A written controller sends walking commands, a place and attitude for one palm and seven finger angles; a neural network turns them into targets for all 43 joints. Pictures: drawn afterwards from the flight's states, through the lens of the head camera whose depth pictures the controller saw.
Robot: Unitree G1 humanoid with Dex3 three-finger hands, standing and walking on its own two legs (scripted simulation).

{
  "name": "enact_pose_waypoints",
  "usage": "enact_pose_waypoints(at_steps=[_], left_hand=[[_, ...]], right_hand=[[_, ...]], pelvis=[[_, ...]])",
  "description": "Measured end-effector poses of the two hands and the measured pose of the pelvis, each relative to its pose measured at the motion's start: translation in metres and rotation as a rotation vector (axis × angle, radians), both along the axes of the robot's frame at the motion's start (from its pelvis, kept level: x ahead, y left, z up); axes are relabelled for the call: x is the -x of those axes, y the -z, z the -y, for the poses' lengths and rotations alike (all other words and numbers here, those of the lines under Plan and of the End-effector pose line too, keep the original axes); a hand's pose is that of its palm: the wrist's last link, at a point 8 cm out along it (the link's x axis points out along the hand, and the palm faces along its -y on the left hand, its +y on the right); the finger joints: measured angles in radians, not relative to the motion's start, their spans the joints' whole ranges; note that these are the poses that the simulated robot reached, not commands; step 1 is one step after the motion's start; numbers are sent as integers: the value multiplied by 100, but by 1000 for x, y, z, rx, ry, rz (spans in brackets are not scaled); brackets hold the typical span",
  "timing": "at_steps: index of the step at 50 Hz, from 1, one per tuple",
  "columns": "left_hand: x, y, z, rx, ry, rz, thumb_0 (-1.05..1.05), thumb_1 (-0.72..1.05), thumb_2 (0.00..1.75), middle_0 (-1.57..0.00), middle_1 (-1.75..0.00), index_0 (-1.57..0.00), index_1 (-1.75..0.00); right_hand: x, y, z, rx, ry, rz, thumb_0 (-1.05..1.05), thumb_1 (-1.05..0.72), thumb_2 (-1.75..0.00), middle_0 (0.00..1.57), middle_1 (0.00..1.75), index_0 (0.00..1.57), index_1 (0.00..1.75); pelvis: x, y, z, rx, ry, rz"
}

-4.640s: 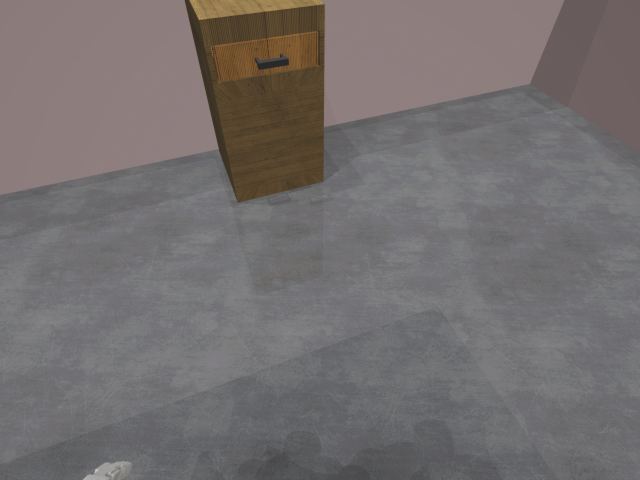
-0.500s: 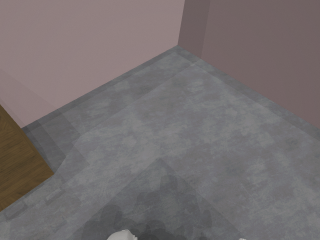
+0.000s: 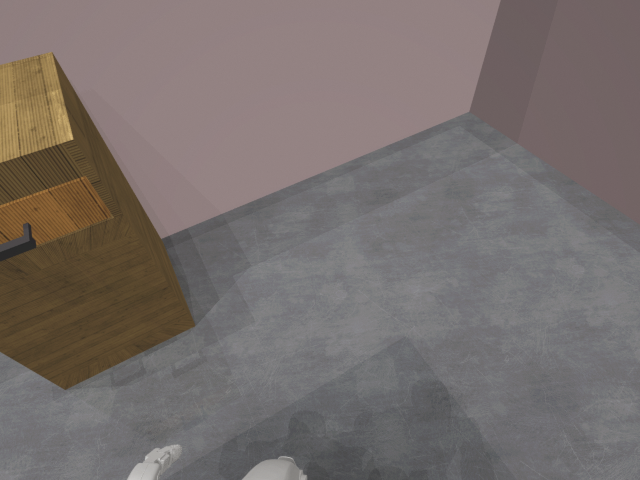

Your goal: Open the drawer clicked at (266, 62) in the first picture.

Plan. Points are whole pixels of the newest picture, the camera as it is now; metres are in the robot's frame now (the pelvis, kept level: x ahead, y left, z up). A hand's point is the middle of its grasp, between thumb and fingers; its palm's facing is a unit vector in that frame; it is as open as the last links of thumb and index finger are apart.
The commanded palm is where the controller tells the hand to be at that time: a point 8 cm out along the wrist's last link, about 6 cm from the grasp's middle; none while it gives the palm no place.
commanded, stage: turn to face it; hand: left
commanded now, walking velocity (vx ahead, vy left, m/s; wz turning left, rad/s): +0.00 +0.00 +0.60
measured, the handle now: (2, 244) +0.55 +0.68 -0.12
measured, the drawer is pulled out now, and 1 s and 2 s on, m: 0.00 0.00 0.00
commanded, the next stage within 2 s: take the last steps up to it in 0.82 s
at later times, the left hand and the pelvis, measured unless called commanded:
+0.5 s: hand out of the picture -0.05 +0.27 -0.17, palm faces +0.35 -0.90 -0.26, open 7.4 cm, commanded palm none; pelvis -0.02 +0.04 +0.00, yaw +18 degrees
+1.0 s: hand out of the picture -0.01 +0.21 -0.14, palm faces +0.47 -0.85 -0.26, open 7.4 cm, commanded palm none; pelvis +0.00 +0.01 +0.01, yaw +28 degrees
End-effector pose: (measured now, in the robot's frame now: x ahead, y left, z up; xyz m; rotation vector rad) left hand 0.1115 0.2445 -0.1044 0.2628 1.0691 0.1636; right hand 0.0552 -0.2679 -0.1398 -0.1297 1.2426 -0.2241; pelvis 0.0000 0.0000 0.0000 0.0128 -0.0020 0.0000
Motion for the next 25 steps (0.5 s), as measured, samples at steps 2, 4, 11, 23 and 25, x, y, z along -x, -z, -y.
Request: enact_pose_waypoints(at_steps=[2, 4, 11, 23, 25], left_hand=[[16, -2, 4, 5, -29, -17, 0, 91, 90, -20, -30, -20, -30], [31, -2, 7, 13, -58, -36, 0, 91, 90, -20, -30, -20, -30], [88, 11, 1, 50, -186, -108, 0, 91, 90, -20, -30, -20, -30], [186, 41, -65, 76, -423, -266, 1, 91, 90, -20, -30, -20, -30], [185, 35, -71, 76, -438, -242, 1, 91, 90, -20, -30, -20, -30]], right_hand=[[-9, -4, 5, -1, -29, 7, 0, -91, -90, 20, 30, 20, 30], [-17, -7, 8, 0, -59, 11, 0, -91, -90, 20, 30, 20, 29], [-51, -14, -6, 20, -199, -13, 0, -91, -90, 20, 30, 20, 29], [-118, -35, -95, 73, -441, 129, 0, -91, -90, 20, 30, 20, 30], [-116, -39, -103, 70, -457, 122, 0, -91, -90, 20, 30, 20, 30]], pelvis=[[1, -4, 4, -8, -27, 8], [1, -6, 6, -14, -57, 13], [5, -7, 2, -18, -162, 9], [16, 1, -40, 31, -294, 7], [17, -4, -43, 38, -313, 9]])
